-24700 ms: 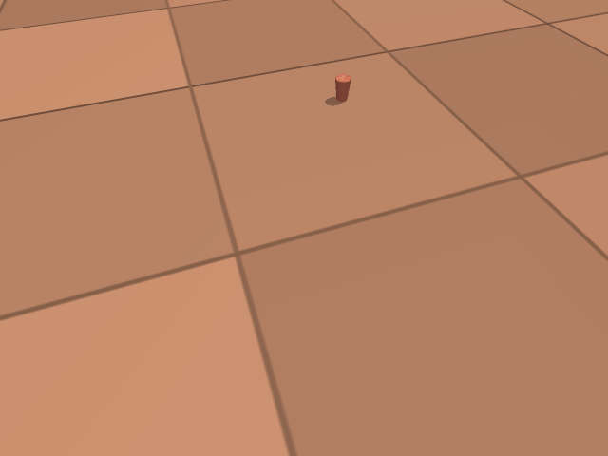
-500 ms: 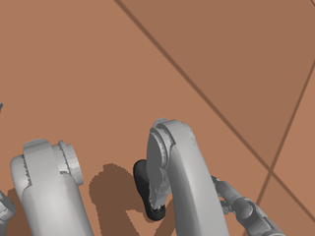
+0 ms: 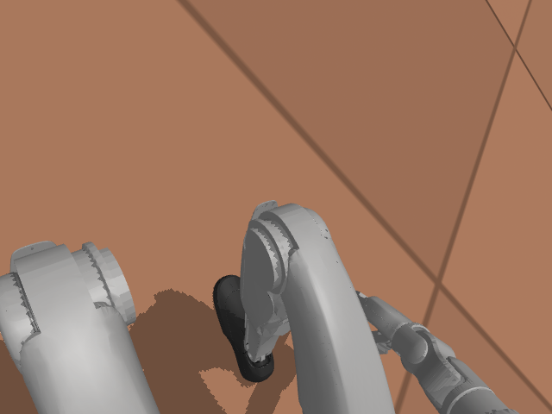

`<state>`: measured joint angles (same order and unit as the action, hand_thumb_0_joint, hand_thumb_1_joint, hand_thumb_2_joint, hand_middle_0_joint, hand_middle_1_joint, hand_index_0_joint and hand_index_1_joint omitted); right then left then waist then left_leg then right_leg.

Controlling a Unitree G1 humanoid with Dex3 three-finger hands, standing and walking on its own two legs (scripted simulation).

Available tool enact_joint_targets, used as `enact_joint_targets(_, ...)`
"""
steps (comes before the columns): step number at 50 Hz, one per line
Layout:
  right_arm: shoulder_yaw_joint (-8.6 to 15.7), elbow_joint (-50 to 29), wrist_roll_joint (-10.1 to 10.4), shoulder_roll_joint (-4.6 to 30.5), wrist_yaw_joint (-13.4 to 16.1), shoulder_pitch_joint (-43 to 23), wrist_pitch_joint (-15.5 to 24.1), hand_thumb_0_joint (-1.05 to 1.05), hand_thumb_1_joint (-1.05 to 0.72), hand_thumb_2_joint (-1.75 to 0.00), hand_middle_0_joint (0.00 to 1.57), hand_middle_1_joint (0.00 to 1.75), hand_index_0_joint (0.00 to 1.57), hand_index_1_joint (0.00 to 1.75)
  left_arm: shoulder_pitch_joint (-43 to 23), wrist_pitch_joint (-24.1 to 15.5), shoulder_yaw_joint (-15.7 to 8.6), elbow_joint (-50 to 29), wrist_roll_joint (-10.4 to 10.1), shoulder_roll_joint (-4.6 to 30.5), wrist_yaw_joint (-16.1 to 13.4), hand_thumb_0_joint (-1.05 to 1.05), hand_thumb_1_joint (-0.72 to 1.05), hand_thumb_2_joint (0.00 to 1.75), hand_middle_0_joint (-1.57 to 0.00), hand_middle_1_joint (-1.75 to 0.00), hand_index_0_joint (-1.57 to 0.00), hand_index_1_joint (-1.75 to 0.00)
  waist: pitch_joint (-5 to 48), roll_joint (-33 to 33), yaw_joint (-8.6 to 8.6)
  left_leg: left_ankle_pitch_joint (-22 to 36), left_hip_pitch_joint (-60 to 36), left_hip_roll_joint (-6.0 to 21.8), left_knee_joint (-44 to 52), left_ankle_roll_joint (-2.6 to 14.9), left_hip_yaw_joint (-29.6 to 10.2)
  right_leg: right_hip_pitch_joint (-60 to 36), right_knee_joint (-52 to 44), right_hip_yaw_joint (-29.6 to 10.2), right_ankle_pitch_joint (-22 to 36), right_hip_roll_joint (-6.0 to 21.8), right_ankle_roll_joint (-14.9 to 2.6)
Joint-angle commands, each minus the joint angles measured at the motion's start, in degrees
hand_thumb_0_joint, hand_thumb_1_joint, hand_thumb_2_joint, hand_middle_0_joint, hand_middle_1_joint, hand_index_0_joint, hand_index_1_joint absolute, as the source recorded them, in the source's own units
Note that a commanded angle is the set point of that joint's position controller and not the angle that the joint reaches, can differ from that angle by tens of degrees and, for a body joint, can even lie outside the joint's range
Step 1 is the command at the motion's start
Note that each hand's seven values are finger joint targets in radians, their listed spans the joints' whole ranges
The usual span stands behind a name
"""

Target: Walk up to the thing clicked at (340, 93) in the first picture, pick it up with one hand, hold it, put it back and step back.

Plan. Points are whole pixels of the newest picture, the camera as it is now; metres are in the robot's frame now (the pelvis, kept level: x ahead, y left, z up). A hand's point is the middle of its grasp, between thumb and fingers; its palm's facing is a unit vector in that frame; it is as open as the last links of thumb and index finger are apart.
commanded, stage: lower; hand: left
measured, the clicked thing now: out of the picture +0.42 +0.33 -0.20
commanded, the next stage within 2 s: loosen in 0.32 s
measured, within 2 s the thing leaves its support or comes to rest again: rests again in 1.72 s
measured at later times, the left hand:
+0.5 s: hand out of the picture +0.43 +0.34 -0.17, palm faces +0.55 -0.83 -0.02, open 12.1 cm
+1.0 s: hand out of the picture +0.43 +0.34 -0.16, palm faces +0.54 -0.84 +0.00, open 13.1 cm
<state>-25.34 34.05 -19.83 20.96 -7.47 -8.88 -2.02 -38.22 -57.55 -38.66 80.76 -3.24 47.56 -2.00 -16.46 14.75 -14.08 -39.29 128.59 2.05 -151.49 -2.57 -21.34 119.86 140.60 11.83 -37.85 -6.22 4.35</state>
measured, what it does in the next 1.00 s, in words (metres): stands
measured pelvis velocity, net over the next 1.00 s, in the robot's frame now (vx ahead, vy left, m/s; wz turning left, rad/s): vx -0.01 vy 0.01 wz -0.04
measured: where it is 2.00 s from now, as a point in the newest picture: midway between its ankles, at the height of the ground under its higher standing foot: (181, 378)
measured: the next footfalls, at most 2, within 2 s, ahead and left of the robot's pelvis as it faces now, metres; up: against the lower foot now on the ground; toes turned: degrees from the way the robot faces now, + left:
none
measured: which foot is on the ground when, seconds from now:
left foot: down 0.00-1.00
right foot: down 0.00-1.00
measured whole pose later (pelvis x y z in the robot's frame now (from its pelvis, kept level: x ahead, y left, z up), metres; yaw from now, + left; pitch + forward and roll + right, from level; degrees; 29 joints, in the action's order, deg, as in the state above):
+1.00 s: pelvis -0.01 +0.01 +0.00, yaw -2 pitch +11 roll -17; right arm -30.1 31.1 -21.0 20.9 -7.6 -9.9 -2.8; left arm -38.9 -61.0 -35.9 84.0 -4.2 51.7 -3.1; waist -17.9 16.5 -14.0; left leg -40.0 127.4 3.1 -153.0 -0.9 -23.7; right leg 117.5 139.1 13.7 -36.8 -7.7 4.4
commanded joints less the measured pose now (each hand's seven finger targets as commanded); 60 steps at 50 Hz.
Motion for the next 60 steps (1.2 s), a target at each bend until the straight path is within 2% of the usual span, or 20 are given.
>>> enact_joint_targets(1, 5.82, -0.96, -0.38, 20.10, 1.09, 2.92, -0.94, 0.00, -0.91, -0.91, 0.20, 0.30, 0.20, 0.30, -13.46, -6.90, -1.31, -10.85, -0.71, 17.46, -0.53, 0.00, 0.09, 1.23, -1.25, -1.37, -1.27, -1.37, 37.11, -34.90, -4.20, 9.25, -26.88, 3.75, 16.96, 0.25, 6.47, -16.92, -10.10, 7.45, 13.01, -0.79, -4.61)
enact_joint_targets(9, 4.79, -2.08, -0.85, 20.45, 1.19, 1.52, -1.07, 0.00, -0.90, -0.90, 0.20, 0.30, 0.20, 0.30, -13.11, -7.22, -0.36, -9.66, -0.82, 16.89, -0.91, 0.00, 0.12, 1.24, -1.26, -1.38, -1.28, -1.38, 34.70, -33.84, -5.06, 8.84, -26.20, 3.94, 16.71, 0.45, 5.64, -16.59, -10.33, 8.21, 13.18, -1.22, -4.40)
enact_joint_targets(12, 4.51, -2.21, -0.85, 20.78, 1.16, 1.17, -0.87, 0.00, -0.90, -0.90, 0.20, 0.30, 0.20, 0.30, -14.12, -7.74, -0.32, -9.67, -0.72, 18.36, -1.15, 0.00, 0.10, 1.23, -1.28, -1.38, -1.30, -1.38, 34.66, -33.51, -5.55, 7.56, -25.38, 3.95, 16.39, 0.66, 5.50, -16.81, -10.46, 8.49, 12.41, -1.32, -4.34)
enact_joint_targets(13, 4.11, -2.38, -0.89, 20.33, 1.14, 0.77, -0.74, 0.00, -0.91, -0.90, 0.20, 0.30, 0.20, 0.30, -14.76, -7.84, 0.90, -10.25, -1.03, 17.32, -1.03, 0.00, 0.11, 1.22, -1.26, -1.36, -1.27, -1.37, 34.01, -33.02, -5.44, 7.12, -24.41, 3.91, 15.80, 0.91, 5.83, -16.85, -10.73, 8.07, 12.41, -1.38, -4.26)
enact_joint_targets(16, 3.92, -2.09, -1.01, 20.43, 1.15, 1.19, -0.67, 0.00, -0.90, -0.90, 0.20, 0.30, 0.20, 0.30, -14.03, -8.04, 0.64, -9.43, -1.51, 16.96, -1.15, 0.00, 0.12, 1.24, -1.26, -1.37, -1.27, -1.38, 34.33, -32.44, -5.58, 7.07, -25.00, 4.14, 15.78, 0.90, 5.42, -17.18, -10.85, 8.35, 12.17, -1.62, -4.16)
enact_joint_targets(21, 3.44, -2.26, -1.22, 20.88, 1.27, 0.92, -1.09, 0.00, -0.90, -0.90, 0.20, 0.30, 0.20, 0.30, -13.78, -8.41, 1.18, -8.37, -0.97, 17.43, -1.28, 0.00, 0.13, 1.20, -1.24, -1.33, -1.25, -1.34, 33.79, -34.36, -5.99, 8.61, -26.79, 4.47, 16.69, 0.26, 4.52, -16.92, -10.02, 9.25, 13.03, -1.72, -4.35)
enact_joint_targets(22, 3.53, -2.80, -1.19, 21.10, 1.35, 0.22, -1.05, 0.00, -0.90, -0.90, 0.20, 0.30, 0.20, 0.30, -13.43, -8.32, 0.97, -7.88, -0.80, 17.56, -1.40, 0.00, 0.11, 1.13, -1.24, -1.32, -1.28, -1.29, 32.57, -33.76, -5.81, 8.26, -26.46, 4.51, 17.10, 0.23, 4.13, -15.53, -9.75, 9.47, 12.65, -1.65, -4.46)
enact_joint_targets(28, 3.19, -2.94, -1.40, 21.00, 1.23, 0.07, -1.17, 0.00, -0.91, -0.89, 0.20, 0.30, 0.20, 0.30, -13.60, -8.46, 0.91, -8.31, -1.09, 18.19, -1.51, 0.00, -0.20, 0.70, -1.02, -0.97, -1.07, -0.94, 32.39, -33.04, -5.65, 8.28, -25.48, 4.41, 16.21, 0.60, 4.51, -16.44, -10.38, 9.18, 13.00, -1.87, -4.32)
enact_joint_targets(31, 2.96, -2.47, -1.51, 20.75, 1.27, 0.52, -1.25, 0.00, -0.91, -0.89, 0.20, 0.30, 0.20, 0.30, -13.40, -8.19, 2.19, -7.77, -1.22, 16.09, -1.34, 0.00, -0.30, 0.57, -0.93, -0.86, -0.97, -0.83, 32.06, -33.47, -6.31, 9.27, -26.36, 4.57, 16.56, 0.41, 4.09, -16.79, -10.22, 9.40, 13.66, -1.91, -4.29)
enact_joint_targets(32, 3.00, -2.54, -1.49, 20.88, 1.21, 0.50, -1.26, 0.00, -0.92, -0.90, 0.20, 0.30, 0.20, 0.30, -13.62, -8.17, 1.42, -7.95, -1.20, 17.08, -1.56, 0.00, -0.34, 0.58, -0.85, -0.78, -0.89, -0.77, 32.58, -33.43, -6.14, 9.23, -26.28, 4.60, 16.62, 0.42, 3.98, -17.11, -10.27, 9.50, 13.66, -1.98, -4.26)
enact_joint_targets(33, 2.92, -2.31, -1.43, 20.50, 1.18, 0.62, -1.32, 0.00, -0.90, -0.90, 0.20, 0.30, 0.20, 0.30, -12.30, -7.77, 1.92, -6.41, -1.21, 16.23, -1.52, 0.00, -0.26, 0.66, -0.92, -0.86, -0.92, -0.85, 31.88, -32.24, -5.75, 8.22, -25.46, 4.55, 16.33, 0.64, 4.30, -16.54, -10.68, 9.31, 12.80, -2.10, -4.27)
enact_joint_targets(34, 2.85, -2.98, -1.44, 20.66, 1.21, 0.24, -1.38, 0.00, -0.90, -0.90, 0.20, 0.30, 0.20, 0.30, -13.78, -7.72, 2.20, -6.81, -1.06, 16.42, -1.57, 0.00, -0.18, 0.74, -0.98, -0.94, -1.00, -0.93, 31.39, -32.03, -6.49, 7.32, -24.93, 4.59, 16.56, 0.71, 4.08, -16.24, -10.80, 9.58, 12.06, -2.06, -4.28)
enact_joint_targets(37, 2.83, -2.42, -1.39, 20.58, 1.30, 0.36, -1.47, 0.00, -0.91, -0.89, 0.20, 0.30, 0.20, 0.30, -14.01, -7.82, 3.10, -7.50, -0.96, 16.60, -1.16, 0.00, -0.25, 0.52, -0.83, -0.75, -0.87, -0.72, 31.18, -32.15, -6.34, 6.12, -24.51, 4.52, 16.22, 0.93, 4.37, -15.93, -11.00, 9.37, 11.43, -2.22, -4.28)
enact_joint_targets(40, 2.68, -2.65, -1.24, 20.49, 1.22, 0.35, -1.16, 0.00, -0.90, -0.90, 0.20, 0.30, 0.20, 0.30, -13.80, -7.77, 2.81, -7.69, -1.22, 17.23, -1.28, 0.00, -0.28, 0.47, -0.69, -0.60, -0.73, -0.59, 30.76, -31.60, -5.81, 4.38, -23.26, 4.44, 16.35, 1.16, 4.45, -15.77, -11.24, 9.31, 10.05, -2.39, -4.41)
enact_joint_targets(43, 2.71, -2.25, -1.26, 20.46, 1.09, 0.89, -1.38, 0.00, -0.90, -0.90, 0.20, 0.30, 0.20, 0.30, -12.00, -7.48, 3.66, -4.93, -1.46, 14.04, -1.25, 0.00, -0.34, 0.35, -0.54, -0.46, -0.55, -0.45, 30.24, -31.03, -6.17, 5.13, -24.95, 4.74, 17.62, 0.59, 3.34, -15.33, -10.78, 10.01, 10.33, -2.21, -4.33)
enact_joint_targets(44, 2.84, -2.97, -1.10, 21.07, 1.10, 0.19, -1.36, 0.00, -0.90, -0.90, 0.20, 0.30, 0.20, 0.30, -13.23, -7.79, 3.06, -6.38, -1.32, 16.12, -1.38, 0.00, -0.35, 0.33, -0.52, -0.43, -0.53, -0.43, 30.01, -32.09, -6.04, 4.45, -24.93, 4.81, 18.07, 0.45, 2.98, -14.12, -10.38, 10.23, 9.70, -2.15, -4.51)
enact_joint_targets(55, 2.65, -3.56, -1.11, 20.44, 1.06, 0.64, -1.87, 0.00, -0.90, -0.90, 0.20, 0.30, 0.20, 0.30, -10.10, -6.81, 3.43, -3.81, -1.33, 13.90, -1.02, 0.00, -0.42, 0.15, -0.30, -0.20, -0.31, -0.19, 29.07, -30.51, -5.58, 5.40, -24.07, 4.76, 17.94, 0.68, 3.08, -15.15, -11.06, 10.27, 10.50, -2.38, -4.42)
enact_joint_targets(56, 2.47, -4.35, -1.07, 20.54, 1.14, 0.13, -1.76, 0.00, -0.90, -0.90, 0.20, 0.30, 0.20, 0.30, -11.46, -6.97, 2.70, -5.11, -1.26, 15.83, -1.19, 0.00, -0.44, 0.12, -0.27, -0.16, -0.27, -0.15, 29.28, -31.03, -5.35, 5.39, -23.98, 4.79, 17.79, 0.80, 3.34, -15.00, -11.01, 9.99, 10.48, -2.36, -4.55)
enact_joint_targets(57, 2.45, -3.50, -1.13, 20.32, 1.17, 0.69, -1.94, 0.00, -0.90, -0.90, 0.20, 0.30, 0.20, 0.30, -10.61, -6.95, 3.01, -4.39, -1.38, 14.76, -1.22, 0.00, -0.46, 0.11, -0.26, -0.15, -0.27, -0.15, 29.39, -30.72, -5.36, 5.62, -24.36, 4.83, 17.69, 0.76, 3.35, -15.48, -11.16, 9.96, 10.65, -2.41, -4.43)
enact_joint_targets(60, 2.15, -3.98, -1.18, 20.26, 1.17, -0.01, -1.79, 0.00, -0.90, -0.90, 0.20, 0.30, 0.20, 0.30, -12.33, -7.55, 2.58, -5.81, -1.57, 16.29, -1.47, 0.00, -0.52, 0.13, -0.17, -0.14, -0.19, -0.14, 29.81, -30.56, -5.86, 5.05, -23.33, 4.70, 17.01, 1.12, 3.68, -16.03, -11.49, 9.98, 10.33, -2.55, -4.41)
